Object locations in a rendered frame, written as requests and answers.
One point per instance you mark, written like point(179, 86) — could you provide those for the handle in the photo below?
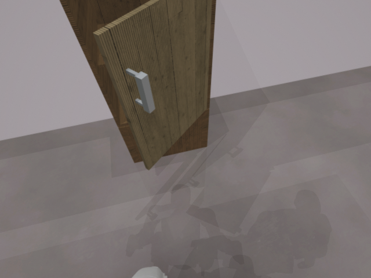
point(144, 88)

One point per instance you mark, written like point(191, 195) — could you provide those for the cupboard door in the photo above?
point(170, 41)

